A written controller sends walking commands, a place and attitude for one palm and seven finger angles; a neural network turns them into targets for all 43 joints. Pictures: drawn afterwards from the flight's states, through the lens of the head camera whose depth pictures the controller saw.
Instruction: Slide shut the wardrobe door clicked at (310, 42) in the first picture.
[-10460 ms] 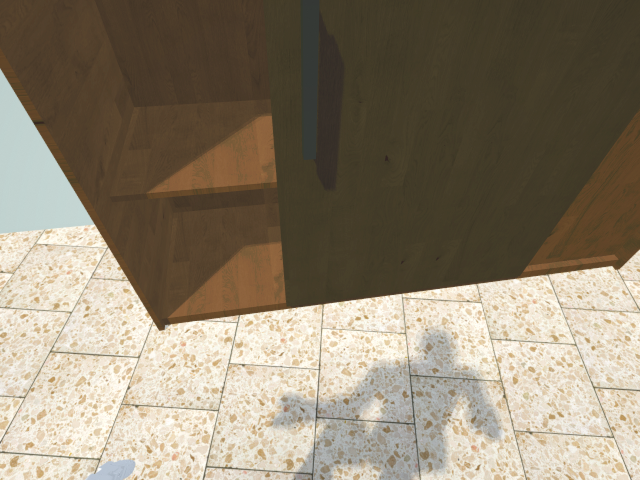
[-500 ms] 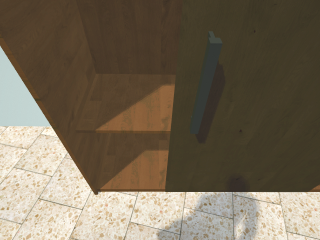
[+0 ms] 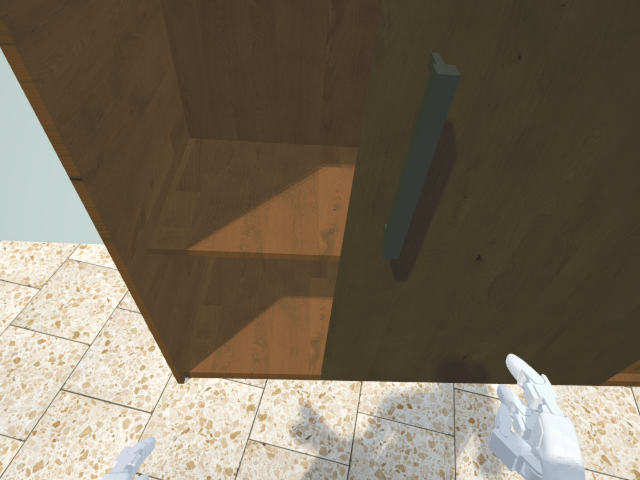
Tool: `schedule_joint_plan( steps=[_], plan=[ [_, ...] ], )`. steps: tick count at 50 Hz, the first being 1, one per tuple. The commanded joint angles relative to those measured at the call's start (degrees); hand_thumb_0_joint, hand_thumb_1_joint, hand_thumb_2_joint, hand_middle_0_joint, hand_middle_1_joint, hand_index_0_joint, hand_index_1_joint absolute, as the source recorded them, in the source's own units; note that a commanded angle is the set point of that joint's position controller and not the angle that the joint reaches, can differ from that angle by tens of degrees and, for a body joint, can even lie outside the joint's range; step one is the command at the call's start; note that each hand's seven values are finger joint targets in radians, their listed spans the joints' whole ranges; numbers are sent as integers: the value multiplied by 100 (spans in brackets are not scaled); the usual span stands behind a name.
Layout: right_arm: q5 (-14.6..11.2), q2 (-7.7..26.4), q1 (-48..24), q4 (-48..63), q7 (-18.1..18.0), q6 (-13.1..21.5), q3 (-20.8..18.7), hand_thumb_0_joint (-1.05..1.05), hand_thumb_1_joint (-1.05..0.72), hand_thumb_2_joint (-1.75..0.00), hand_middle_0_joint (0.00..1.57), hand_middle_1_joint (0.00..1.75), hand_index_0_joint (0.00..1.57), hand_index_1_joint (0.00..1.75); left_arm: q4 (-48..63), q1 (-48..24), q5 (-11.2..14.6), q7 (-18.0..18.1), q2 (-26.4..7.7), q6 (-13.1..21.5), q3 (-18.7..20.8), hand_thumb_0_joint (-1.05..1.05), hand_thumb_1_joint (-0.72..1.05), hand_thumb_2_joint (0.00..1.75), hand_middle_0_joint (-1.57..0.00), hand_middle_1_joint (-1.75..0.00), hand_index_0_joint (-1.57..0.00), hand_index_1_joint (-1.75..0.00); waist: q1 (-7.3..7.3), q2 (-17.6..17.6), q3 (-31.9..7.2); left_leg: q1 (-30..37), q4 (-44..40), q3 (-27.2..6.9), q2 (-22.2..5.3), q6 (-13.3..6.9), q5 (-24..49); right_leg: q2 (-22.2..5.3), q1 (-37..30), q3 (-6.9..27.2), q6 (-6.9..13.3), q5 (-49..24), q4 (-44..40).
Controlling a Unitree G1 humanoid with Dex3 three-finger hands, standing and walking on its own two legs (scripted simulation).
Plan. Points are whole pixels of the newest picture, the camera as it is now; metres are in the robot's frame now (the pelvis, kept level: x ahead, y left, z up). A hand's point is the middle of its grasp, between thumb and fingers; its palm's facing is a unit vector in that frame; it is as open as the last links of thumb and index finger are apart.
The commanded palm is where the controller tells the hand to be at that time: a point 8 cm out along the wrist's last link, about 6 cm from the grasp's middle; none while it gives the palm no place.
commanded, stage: raise the hand with hooked fingers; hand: right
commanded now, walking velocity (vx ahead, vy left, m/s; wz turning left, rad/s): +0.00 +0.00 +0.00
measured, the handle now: (409, 171) +0.51 -0.07 +0.14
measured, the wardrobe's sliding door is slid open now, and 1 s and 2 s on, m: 0.43 0.43 0.43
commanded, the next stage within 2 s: move the hooked fingers beside the handle in 1.90 s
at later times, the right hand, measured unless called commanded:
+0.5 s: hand (522, 452) +0.18 -0.19 +0.04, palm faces -0.12 +0.99 -0.07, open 10.3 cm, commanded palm +0.15 -0.26 +0.05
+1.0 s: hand (611, 396) +0.22 -0.25 +0.11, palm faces -0.03 +1.00 -0.09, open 13.2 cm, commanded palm +0.19 -0.31 +0.12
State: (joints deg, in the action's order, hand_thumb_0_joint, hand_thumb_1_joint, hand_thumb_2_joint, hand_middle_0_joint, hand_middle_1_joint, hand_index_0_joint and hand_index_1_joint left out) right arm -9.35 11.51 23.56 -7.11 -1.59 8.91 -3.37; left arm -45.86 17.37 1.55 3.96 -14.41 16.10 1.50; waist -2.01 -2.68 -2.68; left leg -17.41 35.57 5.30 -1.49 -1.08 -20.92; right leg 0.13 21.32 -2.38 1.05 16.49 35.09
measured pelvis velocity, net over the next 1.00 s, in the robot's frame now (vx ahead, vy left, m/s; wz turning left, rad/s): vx -0.03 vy -0.01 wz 0.00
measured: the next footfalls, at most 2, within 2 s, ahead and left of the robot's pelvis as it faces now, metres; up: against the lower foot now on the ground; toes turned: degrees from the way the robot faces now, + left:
none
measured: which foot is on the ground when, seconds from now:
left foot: down 0.00-1.00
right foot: down 0.00-1.00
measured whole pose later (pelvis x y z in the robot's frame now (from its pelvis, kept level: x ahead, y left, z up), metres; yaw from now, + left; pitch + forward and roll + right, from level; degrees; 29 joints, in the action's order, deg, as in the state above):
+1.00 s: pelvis -0.03 -0.01 +0.00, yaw +0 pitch +0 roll +2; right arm -19.6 21.5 8.6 -3.6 24.8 8.2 -19.5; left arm -35.8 14.1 3.8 5.1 -15.7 20.0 -2.1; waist 1.4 -2.4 -1.7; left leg -15.8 34.2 5.8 -0.2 -0.5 -18.1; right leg -0.9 21.7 -1.5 2.0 16.0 37.7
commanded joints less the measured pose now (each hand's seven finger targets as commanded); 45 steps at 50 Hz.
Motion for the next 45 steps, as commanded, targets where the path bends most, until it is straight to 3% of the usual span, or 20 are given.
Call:
schedule_joint_plan(
  steps=[1,2,3,4,7,9,11,12,14,15,17,18,22,27,30,34,37,41,43,45],
  plan=[
    [-423,-268,1563,-287,1412,1533,-206,0,-64,-79,22,47,22,47,1453,-904,-72,-229,-650,378,389,0,90,90,-20,-30,-20,-30,464,1906,-129,-1252,355,-78,140,25,946,76,1004,217,-116,-608,606],
    [-491,184,1692,-506,1842,1845,-706,0,-62,-78,22,48,22,48,1592,-941,-34,-331,-682,324,454,0,90,90,-20,-30,-20,-30,624,1433,-315,-1031,609,-275,30,-53,1432,118,1148,189,-173,-780,838],
    [-567,507,1322,-66,2277,2194,-855,0,-60,-77,22,50,22,50,1818,-1039,-32,-394,-741,296,443,0,90,90,-20,-30,-20,-30,556,1070,-576,-991,807,-422,-43,-51,1628,147,1322,155,-175,-768,1025],
    [-578,943,1223,39,2430,2279,-1359,0,-57,-76,22,51,22,51,2009,-1099,0,-384,-723,225,491,0,90,90,-20,-30,-20,-30,646,798,-838,-957,886,-533,-52,-55,1497,164,1358,22,-125,-733,1166],
    [-865,1078,517,948,2417,1886,-1507,0,-50,-73,23,55,23,55,2470,-1205,45,-280,-662,-72,396,0,90,90,-20,-30,-20,-30,657,179,-801,-1115,679,-785,-31,-24,381,220,1433,-71,-49,-174,1234],
    [-955,1000,-251,1623,2177,1814,-1450,0,-46,-71,23,58,23,58,2612,-1036,75,-167,-597,-157,334,0,90,90,-20,-30,-20,-30,381,112,-849,-1411,534,-810,48,17,-154,129,1262,28,19,82,1283],
    [-890,1030,-761,2315,1973,2018,-1399,0,-41,-69,24,62,24,62,2555,-799,40,-78,-555,-142,289,0,90,90,-20,-30,-20,-30,202,-115,-1060,-1523,595,-754,122,8,29,27,1013,162,68,-61,1375],
    [-879,1062,-1269,2606,1989,2129,-1182,0,-39,-68,24,63,24,63,2504,-697,4,-50,-601,-117,224,0,90,90,-20,-30,-20,-30,16,-50,-1016,-1628,633,-782,160,18,84,-11,1042,256,95,-51,1462],
    [-826,945,-1357,2523,2109,2246,-897,0,-34,-66,24,66,24,66,2342,-639,31,12,-603,-3,162,0,90,90,-20,-30,-20,-30,-121,-349,-968,-1796,599,-702,196,-2,61,-51,860,324,112,1,1471],
    [-832,988,-1522,2444,2216,2241,-801,0,-32,-65,24,68,24,68,2258,-635,45,39,-646,63,123,0,90,90,-20,-30,-20,-30,-204,-345,-859,-1859,536,-688,201,8,-32,-65,864,370,123,92,1452],
    [-912,1101,-1625,1928,2467,2004,-779,0,-27,-63,25,70,25,70,2129,-666,102,95,-751,158,47,0,90,90,-20,-30,-20,-30,-215,-232,-555,-1834,332,-738,218,2,-374,-76,993,457,122,317,1345],
    [-907,1189,-1672,1882,2564,1861,-819,0,-25,-62,25,72,25,72,2096,-689,121,112,-764,211,33,0,90,90,-20,-30,-20,-30,-179,-276,-648,-1721,238,-754,187,10,-460,-70,931,470,129,362,1256],
    [-1048,1649,-1274,1273,2673,1072,-1536,0,-15,-58,25,78,25,78,2069,-845,154,124,-735,312,-9,0,90,90,-20,-30,-20,-30,226,-28,-896,-1096,-12,-729,132,23,-448,-54,828,501,116,179,875],
    [-1257,1816,-971,1283,2445,814,-2118,0,-4,-53,26,86,26,86,2068,-945,113,65,-667,357,-46,0,90,90,-20,-30,-20,-30,467,324,-958,-624,-110,-538,147,44,-91,-55,633,466,71,-184,539],
    [-1260,1550,-1157,1504,2410,902,-1845,0,3,-50,27,90,27,90,2049,-851,141,21,-678,444,-53,0,90,90,-20,-30,-20,-30,337,186,-760,-790,-199,-422,165,75,-49,-55,444,411,77,-109,350],
    [-1184,1752,-1416,1647,2449,890,-1868,0,13,-46,27,96,27,96,1986,-705,168,26,-770,614,-19,0,90,90,-20,-30,-20,-30,294,-21,-806,-728,-267,-310,215,53,125,-73,76,410,96,-135,136],
    [-1189,1990,-1571,1576,2465,791,-2078,0,20,-43,28,100,28,100,1901,-680,165,61,-853,668,-16,0,90,90,-20,-30,-20,-30,315,82,-728,-563,-342,-261,235,38,332,-70,-84,447,105,-263,9],
    [-1209,2018,-2126,1863,2474,697,-2072,0,29,-39,29,107,29,107,1883,-751,207,111,-839,718,-52,0,90,90,-20,-30,-20,-30,292,-357,-770,-472,-451,-141,240,24,380,-86,-500,488,86,-194,-261],
    [-1212,2058,-2295,1726,2500,572,-2081,0,34,-37,29,110,29,110,1865,-750,210,126,-847,746,-89,0,90,90,-20,-30,-20,-30,286,-342,-546,-400,-556,-93,287,-10,414,-98,-550,561,76,-157,-430],
    [-1204,2165,-2384,1594,2535,438,-2207,0,38,-35,29,112,29,112,1842,-741,213,145,-862,752,-87,0,90,90,-20,-30,-20,-30,313,-213,-620,-288,-633,-82,287,4,552,-102,-692,581,82,-243,-529]
  ],
)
